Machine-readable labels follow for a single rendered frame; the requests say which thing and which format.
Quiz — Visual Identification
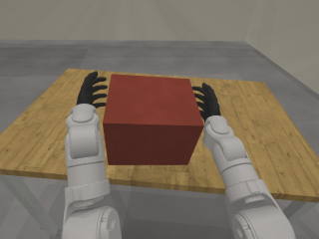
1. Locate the right robot hand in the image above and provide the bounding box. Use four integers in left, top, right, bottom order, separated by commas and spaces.
192, 83, 221, 122

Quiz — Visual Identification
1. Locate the carton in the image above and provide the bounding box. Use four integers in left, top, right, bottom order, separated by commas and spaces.
103, 74, 204, 165

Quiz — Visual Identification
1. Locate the right robot upper arm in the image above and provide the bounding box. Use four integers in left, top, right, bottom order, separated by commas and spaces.
231, 204, 295, 239

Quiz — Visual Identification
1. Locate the left robot hand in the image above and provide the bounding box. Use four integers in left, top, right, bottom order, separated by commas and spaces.
76, 71, 108, 109

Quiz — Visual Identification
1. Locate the left robot upper arm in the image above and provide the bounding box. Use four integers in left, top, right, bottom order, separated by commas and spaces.
63, 206, 122, 239

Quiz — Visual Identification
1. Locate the robot right forearm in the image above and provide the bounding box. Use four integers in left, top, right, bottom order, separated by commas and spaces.
202, 116, 296, 239

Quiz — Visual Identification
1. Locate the table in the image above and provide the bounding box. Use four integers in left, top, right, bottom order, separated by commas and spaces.
0, 69, 319, 236

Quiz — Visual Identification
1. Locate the robot left forearm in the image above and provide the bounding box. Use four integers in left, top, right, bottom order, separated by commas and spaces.
62, 104, 111, 239

